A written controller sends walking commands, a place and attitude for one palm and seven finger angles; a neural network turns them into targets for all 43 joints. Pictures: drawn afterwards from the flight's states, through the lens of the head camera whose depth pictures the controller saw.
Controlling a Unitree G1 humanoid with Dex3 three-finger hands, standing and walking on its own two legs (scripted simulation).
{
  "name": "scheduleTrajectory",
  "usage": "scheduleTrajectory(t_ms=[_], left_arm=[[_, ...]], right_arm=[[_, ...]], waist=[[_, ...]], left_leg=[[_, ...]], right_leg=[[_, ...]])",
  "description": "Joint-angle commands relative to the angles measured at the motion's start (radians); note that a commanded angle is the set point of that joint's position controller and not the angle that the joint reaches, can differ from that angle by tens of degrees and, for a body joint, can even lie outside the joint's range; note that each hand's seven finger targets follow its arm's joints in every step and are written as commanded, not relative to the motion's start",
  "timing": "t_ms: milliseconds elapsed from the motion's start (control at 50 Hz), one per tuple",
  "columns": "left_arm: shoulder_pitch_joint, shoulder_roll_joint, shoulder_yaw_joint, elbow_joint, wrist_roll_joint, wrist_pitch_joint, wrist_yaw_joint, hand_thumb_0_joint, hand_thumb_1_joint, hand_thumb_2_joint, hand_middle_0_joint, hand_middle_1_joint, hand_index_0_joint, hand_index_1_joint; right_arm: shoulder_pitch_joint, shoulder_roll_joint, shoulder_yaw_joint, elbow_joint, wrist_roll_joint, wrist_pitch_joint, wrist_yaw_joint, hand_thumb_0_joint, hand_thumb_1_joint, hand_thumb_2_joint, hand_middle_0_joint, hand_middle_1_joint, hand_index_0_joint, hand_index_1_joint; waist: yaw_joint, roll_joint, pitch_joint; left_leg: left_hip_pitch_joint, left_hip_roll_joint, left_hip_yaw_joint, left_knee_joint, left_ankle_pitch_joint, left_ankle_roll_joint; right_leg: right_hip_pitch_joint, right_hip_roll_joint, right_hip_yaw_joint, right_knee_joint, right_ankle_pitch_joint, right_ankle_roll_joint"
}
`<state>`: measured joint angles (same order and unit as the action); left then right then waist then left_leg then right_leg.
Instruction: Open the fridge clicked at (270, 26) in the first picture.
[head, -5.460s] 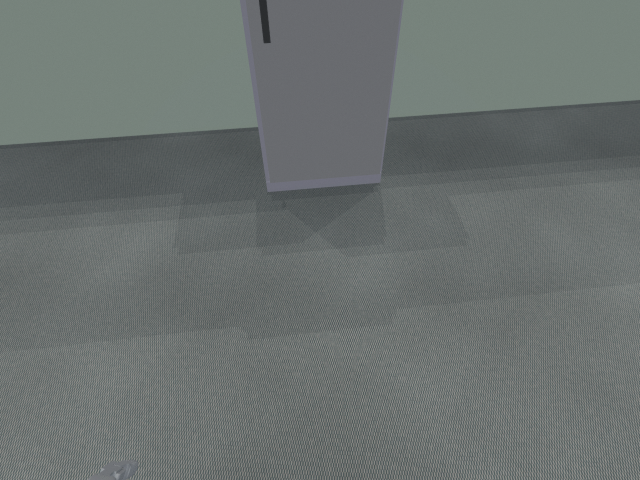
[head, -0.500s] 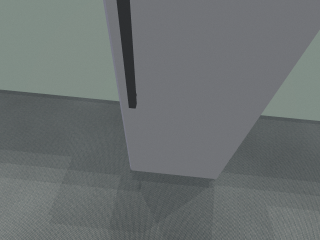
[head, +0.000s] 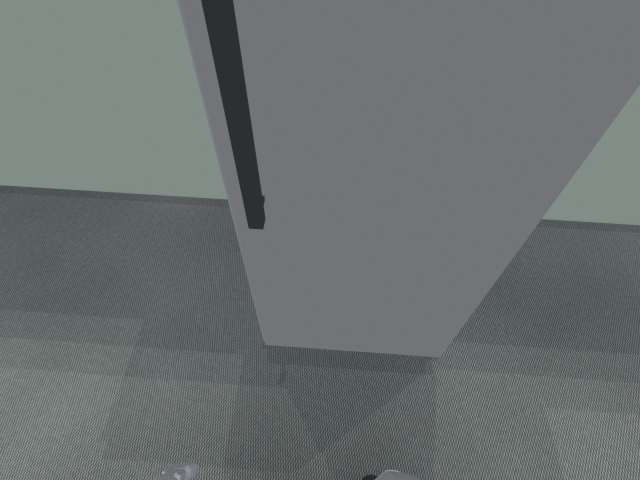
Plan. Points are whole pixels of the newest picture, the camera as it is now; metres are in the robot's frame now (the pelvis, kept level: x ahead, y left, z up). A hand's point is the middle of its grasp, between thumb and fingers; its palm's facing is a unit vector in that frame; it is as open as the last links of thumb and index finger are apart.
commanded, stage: come to a stop and stand still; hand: left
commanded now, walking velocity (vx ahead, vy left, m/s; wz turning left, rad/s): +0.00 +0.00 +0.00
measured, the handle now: (237, 83) +0.51 +0.13 +0.22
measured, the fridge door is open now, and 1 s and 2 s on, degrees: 0 0 0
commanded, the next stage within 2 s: look again from close up in 1.08 s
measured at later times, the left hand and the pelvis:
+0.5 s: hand out of the picture -0.05 +0.19 -0.16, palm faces -0.01 -0.98 -0.20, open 7.3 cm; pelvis -0.05 +0.02 +0.01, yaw -2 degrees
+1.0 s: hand out of the picture -0.11 +0.16 -0.16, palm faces +0.01 -0.99 -0.16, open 7.3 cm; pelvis -0.07 +0.01 +0.01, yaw -2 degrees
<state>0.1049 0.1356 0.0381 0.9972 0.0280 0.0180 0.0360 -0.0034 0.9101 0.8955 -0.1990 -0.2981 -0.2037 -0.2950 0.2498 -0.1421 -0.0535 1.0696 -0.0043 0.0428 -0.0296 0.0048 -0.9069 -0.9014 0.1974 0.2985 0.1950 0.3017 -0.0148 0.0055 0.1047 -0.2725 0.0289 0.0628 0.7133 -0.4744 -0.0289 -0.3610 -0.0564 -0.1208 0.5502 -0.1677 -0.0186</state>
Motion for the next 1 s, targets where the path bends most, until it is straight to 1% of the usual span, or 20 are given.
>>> scheduleTrajectory(t_ms=[0,20,40,60,80,120,160,200,260,300,320,340,360,380,420,440,500,620,780,980], left_arm=[[0.046,0.171,0.045,-0.039,-0.012,0.014,0.010,0.000,0.900,0.900,-0.200,-0.300,-0.200,-0.300],[0.048,0.119,0.036,-0.048,-0.016,0.021,0.004,0.000,0.900,0.900,-0.200,-0.300,-0.200,-0.300],[0.022,0.084,0.034,-0.071,-0.019,0.029,-0.001,0.000,0.900,0.900,-0.200,-0.300,-0.200,-0.300],[0.005,0.105,0.038,-0.059,-0.006,0.042,0.004,0.000,0.900,0.900,-0.200,-0.300,-0.200,-0.300],[0.032,0.114,0.044,-0.042,-0.002,0.048,0.002,0.000,0.900,0.900,-0.200,-0.300,-0.200,-0.300],[0.111,0.099,0.039,-0.007,0.001,0.042,-0.007,0.000,0.900,0.900,-0.200,-0.300,-0.200,-0.300],[0.135,0.082,0.026,0.014,-0.004,0.032,-0.007,0.000,0.900,0.900,-0.200,-0.300,-0.200,-0.300],[0.127,0.077,0.012,0.014,-0.009,0.023,-0.006,0.000,0.900,0.900,-0.200,-0.300,-0.200,-0.300],[0.122,0.075,-0.001,0.023,-0.016,0.012,-0.001,0.000,0.900,0.900,-0.200,-0.300,-0.200,-0.300],[0.186,0.078,-0.005,0.060,-0.017,0.005,0.004,0.000,0.900,0.900,-0.200,-0.300,-0.200,-0.300],[0.212,0.092,-0.007,0.076,-0.015,-0.005,0.007,0.000,0.900,0.900,-0.200,-0.300,-0.200,-0.300],[0.222,0.114,-0.009,0.087,-0.014,-0.013,0.012,0.000,0.900,0.900,-0.200,-0.300,-0.200,-0.300],[0.209,0.125,-0.012,0.090,-0.016,-0.018,0.013,0.000,0.900,0.900,-0.200,-0.300,-0.200,-0.300],[0.201,0.131,-0.017,0.092,-0.017,-0.018,0.012,0.000,0.900,0.900,-0.200,-0.300,-0.200,-0.300],[0.211,0.114,-0.020,0.106,-0.015,-0.025,0.011,0.000,0.900,0.900,-0.200,-0.300,-0.200,-0.300],[0.205,0.103,-0.024,0.107,-0.017,-0.024,0.011,0.000,0.900,0.900,-0.200,-0.300,-0.200,-0.300],[0.213,0.095,-0.029,0.110,-0.018,-0.019,0.010,0.000,0.900,0.900,-0.200,-0.300,-0.200,-0.300],[0.259,0.090,-0.029,0.121,-0.014,-0.014,0.010,0.000,0.900,0.900,-0.200,-0.300,-0.200,-0.300],[0.289,0.068,-0.024,0.119,-0.016,-0.019,0.008,0.000,0.900,0.900,-0.200,-0.300,-0.200,-0.300],[0.317,0.045,-0.029,0.131,-0.019,-0.029,0.011,0.000,0.900,0.900,-0.200,-0.300,-0.200,-0.300]], right_arm=[[0.192,-0.052,-0.010,0.000,-0.005,-0.019,-0.002,0.000,-0.900,-0.900,0.200,0.300,0.200,0.300],[0.172,-0.099,-0.018,-0.018,-0.014,-0.027,-0.003,0.000,-0.900,-0.900,0.200,0.300,0.200,0.300],[0.113,-0.152,-0.025,-0.057,-0.023,-0.028,-0.006,0.000,-0.900,-0.900,0.200,0.300,0.200,0.300],[0.037,-0.151,-0.022,-0.072,-0.024,-0.030,-0.007,0.000,-0.900,-0.900,0.200,0.300,0.200,0.300],[0.004,-0.133,-0.013,-0.080,-0.022,-0.033,-0.014,0.000,-0.900,-0.900,0.200,0.300,0.200,0.300],[-0.027,-0.116,-0.005,-0.084,-0.020,-0.040,-0.019,0.000,-0.900,-0.900,0.200,0.300,0.200,0.300],[-0.007,-0.125,-0.003,-0.071,-0.019,-0.046,-0.020,0.000,-0.900,-0.900,0.200,0.300,0.200,0.300],[0.037,-0.130,-0.005,-0.047,-0.016,-0.050,-0.020,0.000,-0.900,-0.900,0.200,0.300,0.200,0.300],[0.091,-0.136,-0.007,-0.011,-0.011,-0.052,-0.016,0.000,-0.900,-0.900,0.200,0.300,0.200,0.300],[0.081,-0.136,-0.004,0.005,-0.003,-0.052,-0.013,0.000,-0.900,-0.900,0.200,0.300,0.200,0.300],[0.075,-0.120,-0.001,0.006,0.002,-0.054,-0.009,0.000,-0.900,-0.900,0.200,0.300,0.200,0.300],[0.070,-0.095,0.004,0.003,0.008,-0.057,-0.005,0.000,-0.900,-0.900,0.200,0.300,0.200,0.300],[0.059,-0.080,0.011,0.001,0.008,-0.057,-0.003,0.000,-0.900,-0.900,0.200,0.300,0.200,0.300],[0.057,-0.081,0.013,0.004,0.007,-0.058,0.001,0.000,-0.900,-0.900,0.200,0.300,0.200,0.300],[0.062,-0.089,0.014,0.020,0.000,-0.055,0.001,0.000,-0.900,-0.900,0.200,0.300,0.200,0.300],[0.064,-0.097,0.016,0.028,-0.001,-0.054,0.000,0.000,-0.900,-0.900,0.200,0.300,0.200,0.300],[0.062,-0.098,0.022,0.042,-0.002,-0.050,0.002,0.000,-0.900,-0.900,0.200,0.300,0.200,0.300],[0.079,-0.089,0.025,0.058,-0.004,-0.039,0.003,0.000,-0.900,-0.900,0.200,0.300,0.200,0.300],[0.126,-0.060,0.024,0.066,-0.008,-0.039,0.000,0.000,-0.900,-0.900,0.200,0.300,0.200,0.300],[0.151,-0.038,0.029,0.079,-0.005,-0.049,-0.004,0.000,-0.900,-0.900,0.200,0.300,0.200,0.300]], waist=[[-0.021,-0.081,-0.186],[-0.013,0.087,-0.151],[-0.006,0.244,-0.057],[-0.004,0.270,-0.010],[0.017,0.228,0.018],[0.052,0.100,0.000],[0.041,0.068,-0.043],[0.017,0.092,-0.092],[-0.008,0.101,-0.132],[0.016,0.075,-0.145],[0.022,0.043,-0.148],[0.010,-0.006,-0.146],[0.000,-0.035,-0.115],[-0.004,-0.001,-0.101],[-0.002,-0.100,-0.111],[-0.004,-0.115,-0.084],[-0.002,-0.059,-0.015],[0.008,0.000,0.055],[0.004,-0.014,0.021],[0.006,-0.026,0.005]], left_leg=[[0.159,0.026,-0.019,-0.269,0.222,0.015],[0.130,0.155,-0.195,-0.395,0.178,0.065],[-0.035,0.291,-0.338,-0.522,0.163,0.136],[-0.141,0.309,-0.346,-0.574,0.145,0.169],[-0.186,0.277,-0.296,-0.577,0.145,0.169],[-0.098,0.225,-0.216,-0.514,0.236,0.166],[0.046,0.208,-0.174,-0.476,0.366,0.178],[0.171,0.215,-0.173,-0.450,0.473,0.190],[0.248,0.227,-0.182,-0.408,0.656,0.193],[0.203,0.198,-0.162,-0.377,0.617,0.157],[0.172,0.159,-0.142,-0.343,0.591,0.121],[0.132,0.121,-0.100,-0.325,0.516,0.080],[0.120,0.092,-0.080,-0.341,0.448,0.059],[0.134,0.083,-0.080,-0.368,0.407,0.052],[0.168,0.090,-0.072,-0.351,0.442,0.054],[0.168,0.090,-0.071,-0.364,0.410,0.054],[0.146,0.087,-0.079,-0.409,0.286,0.052],[0.076,0.083,-0.094,-0.445,0.123,0.051],[0.071,0.077,-0.091,-0.420,0.127,0.050],[0.079,0.083,-0.083,-0.397,0.212,0.049]], right_leg=[[0.042,-0.169,0.180,-0.092,0.082,-0.069],[-0.042,-0.067,0.109,-0.006,-0.124,-0.011],[-0.057,0.013,0.043,0.119,-0.235,0.036],[-0.020,0.019,0.111,0.272,-0.305,0.030],[-0.014,0.011,0.165,0.362,-0.283,0.025],[-0.056,0.022,0.157,0.431,-0.224,0.024],[-0.076,0.016,0.140,0.366,-0.228,0.041],[-0.058,0.005,0.111,0.238,-0.255,0.051],[0.031,0.006,0.093,0.035,-0.251,0.051],[0.150,0.002,0.090,-0.133,-0.107,0.046],[0.208,-0.016,0.122,-0.234,0.012,0.036],[0.243,-0.072,0.188,-0.235,0.105,0.014],[0.213,-0.108,0.209,-0.216,0.159,-0.007],[0.184,-0.117,0.192,-0.208,0.131,-0.010],[0.169,-0.077,0.182,-0.204,0.113,-0.006],[0.148,-0.078,0.177,-0.219,0.065,-0.002],[0.095,-0.065,0.187,-0.251,-0.083,0.003],[0.051,-0.053,0.188,-0.275,-0.208,0.002],[0.028,-0.050,0.197,-0.277,-0.259,-0.005],[0.048,-0.051,0.193,-0.262,-0.174,-0.009]])
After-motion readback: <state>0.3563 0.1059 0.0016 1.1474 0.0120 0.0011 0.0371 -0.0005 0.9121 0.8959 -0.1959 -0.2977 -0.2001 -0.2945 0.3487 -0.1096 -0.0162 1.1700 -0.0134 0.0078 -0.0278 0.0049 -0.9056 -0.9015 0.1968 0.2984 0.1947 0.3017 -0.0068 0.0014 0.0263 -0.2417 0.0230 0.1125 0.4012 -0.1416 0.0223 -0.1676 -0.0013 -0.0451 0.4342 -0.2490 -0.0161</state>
